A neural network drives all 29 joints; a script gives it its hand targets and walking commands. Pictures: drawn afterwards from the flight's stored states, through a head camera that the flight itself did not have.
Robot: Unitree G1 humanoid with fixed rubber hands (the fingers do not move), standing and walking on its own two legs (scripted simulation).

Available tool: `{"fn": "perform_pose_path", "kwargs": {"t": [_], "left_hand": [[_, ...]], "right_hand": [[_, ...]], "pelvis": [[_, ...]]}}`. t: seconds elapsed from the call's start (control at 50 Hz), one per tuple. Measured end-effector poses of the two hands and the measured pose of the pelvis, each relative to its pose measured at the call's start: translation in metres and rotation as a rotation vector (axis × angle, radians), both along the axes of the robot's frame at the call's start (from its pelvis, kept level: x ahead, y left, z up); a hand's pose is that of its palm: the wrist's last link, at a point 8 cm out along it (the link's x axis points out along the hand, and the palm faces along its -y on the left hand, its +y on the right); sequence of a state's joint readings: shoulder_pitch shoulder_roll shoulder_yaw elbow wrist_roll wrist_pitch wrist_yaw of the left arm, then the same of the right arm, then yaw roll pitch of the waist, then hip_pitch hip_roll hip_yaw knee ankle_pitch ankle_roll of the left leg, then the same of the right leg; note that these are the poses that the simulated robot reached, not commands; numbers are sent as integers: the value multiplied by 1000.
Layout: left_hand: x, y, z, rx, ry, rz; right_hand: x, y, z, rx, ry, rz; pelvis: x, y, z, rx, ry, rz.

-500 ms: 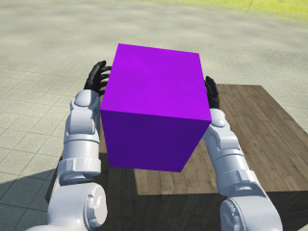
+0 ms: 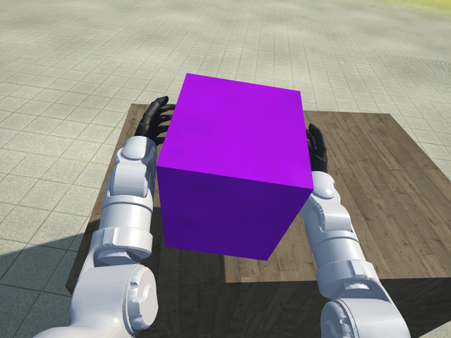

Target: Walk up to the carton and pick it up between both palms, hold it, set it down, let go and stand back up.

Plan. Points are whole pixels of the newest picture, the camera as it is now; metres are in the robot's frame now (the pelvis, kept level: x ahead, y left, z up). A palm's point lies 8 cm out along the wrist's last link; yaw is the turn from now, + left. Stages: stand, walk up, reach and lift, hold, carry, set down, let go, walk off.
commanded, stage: set down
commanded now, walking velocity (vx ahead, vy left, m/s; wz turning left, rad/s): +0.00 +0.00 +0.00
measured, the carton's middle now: (229, 173) +0.39 -0.03 +0.12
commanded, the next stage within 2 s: none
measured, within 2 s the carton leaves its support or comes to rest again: neither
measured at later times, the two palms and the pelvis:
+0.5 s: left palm (153, 145) +0.42 +0.10 +0.16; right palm (313, 180) +0.35 -0.18 +0.13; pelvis +0.00 +0.00 +0.00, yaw +0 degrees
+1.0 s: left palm (156, 152) +0.44 +0.10 +0.13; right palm (307, 190) +0.36 -0.18 +0.10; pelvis +0.02 +0.00 +0.00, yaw +0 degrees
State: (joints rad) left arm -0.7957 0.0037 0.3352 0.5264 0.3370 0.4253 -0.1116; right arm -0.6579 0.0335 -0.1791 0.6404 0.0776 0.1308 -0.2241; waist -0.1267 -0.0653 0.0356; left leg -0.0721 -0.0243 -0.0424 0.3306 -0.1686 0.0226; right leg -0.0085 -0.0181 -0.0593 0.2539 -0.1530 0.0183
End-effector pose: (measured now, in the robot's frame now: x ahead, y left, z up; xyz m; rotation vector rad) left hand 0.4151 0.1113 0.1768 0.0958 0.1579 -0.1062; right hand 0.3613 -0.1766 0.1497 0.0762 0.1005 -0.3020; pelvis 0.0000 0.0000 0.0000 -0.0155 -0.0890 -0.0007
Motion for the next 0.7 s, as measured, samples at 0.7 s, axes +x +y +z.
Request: {"fn": "perform_pose_path", "kwargs": {"t": [0.7], "left_hand": [[17,-9,-33,-7,65,-68]], "right_hand": [[-3,-5,-31,-11,61,-69]], "pelvis": [[8,1,1,1,21,-1]]}}
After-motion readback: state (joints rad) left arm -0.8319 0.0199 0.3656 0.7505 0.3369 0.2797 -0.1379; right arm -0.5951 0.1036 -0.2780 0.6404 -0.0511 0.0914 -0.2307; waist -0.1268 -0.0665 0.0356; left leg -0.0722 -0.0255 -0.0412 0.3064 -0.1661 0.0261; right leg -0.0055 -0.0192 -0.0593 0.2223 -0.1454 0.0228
